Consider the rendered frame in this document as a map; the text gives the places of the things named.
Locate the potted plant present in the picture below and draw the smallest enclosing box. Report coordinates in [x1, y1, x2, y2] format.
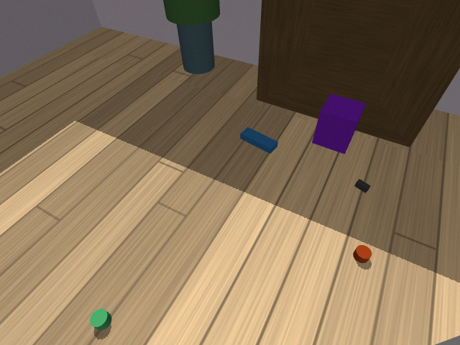
[163, 0, 220, 74]

